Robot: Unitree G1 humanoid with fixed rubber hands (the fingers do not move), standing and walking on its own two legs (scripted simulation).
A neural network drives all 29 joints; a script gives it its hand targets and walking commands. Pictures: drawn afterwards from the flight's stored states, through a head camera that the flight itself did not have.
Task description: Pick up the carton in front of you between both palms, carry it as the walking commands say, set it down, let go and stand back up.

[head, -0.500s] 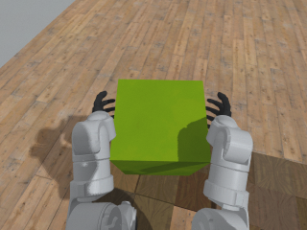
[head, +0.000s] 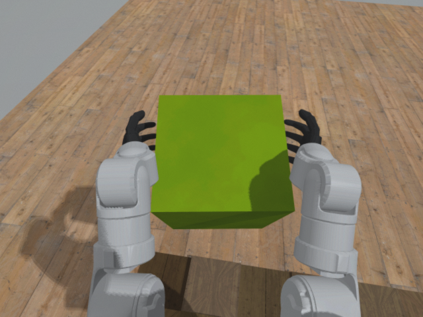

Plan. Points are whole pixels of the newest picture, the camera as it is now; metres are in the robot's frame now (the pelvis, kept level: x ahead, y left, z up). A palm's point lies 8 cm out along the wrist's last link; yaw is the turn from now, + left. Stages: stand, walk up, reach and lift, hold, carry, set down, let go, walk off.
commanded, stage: carry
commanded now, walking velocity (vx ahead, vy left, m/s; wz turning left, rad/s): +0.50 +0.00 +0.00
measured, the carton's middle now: (218, 172) +0.38 +0.00 +0.07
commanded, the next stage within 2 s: none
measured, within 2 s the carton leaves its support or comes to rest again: neither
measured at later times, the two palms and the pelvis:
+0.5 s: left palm (156, 90) +0.63 +0.16 +0.09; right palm (266, 91) +0.62 -0.12 +0.10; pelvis +0.31 +0.03 +0.00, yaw +0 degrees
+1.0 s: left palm (176, 38) +0.97 +0.14 +0.08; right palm (256, 39) +0.98 -0.14 +0.08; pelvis +0.64 -0.01 -0.04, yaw +2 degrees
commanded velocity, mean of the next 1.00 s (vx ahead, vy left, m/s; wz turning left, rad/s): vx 0.50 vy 0.00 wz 0.00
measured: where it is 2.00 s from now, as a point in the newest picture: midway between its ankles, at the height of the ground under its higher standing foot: (213, 151)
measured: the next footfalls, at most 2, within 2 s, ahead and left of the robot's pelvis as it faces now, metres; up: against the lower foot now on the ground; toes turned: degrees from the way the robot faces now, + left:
left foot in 0.38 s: +0.42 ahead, +0.08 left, -0.01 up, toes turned +6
right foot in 0.92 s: +0.76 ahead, -0.07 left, -0.05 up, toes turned -4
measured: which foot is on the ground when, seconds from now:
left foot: up 0.00-0.36, down 0.38-0.92, up 0.94-1.00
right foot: down 0.00-0.42, up 0.44-0.90, down 0.92-1.00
